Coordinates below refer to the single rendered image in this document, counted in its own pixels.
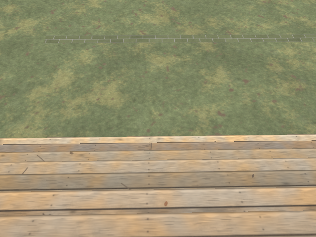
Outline stairs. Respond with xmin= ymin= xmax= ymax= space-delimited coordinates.
xmin=0 ymin=134 xmax=316 ymax=237

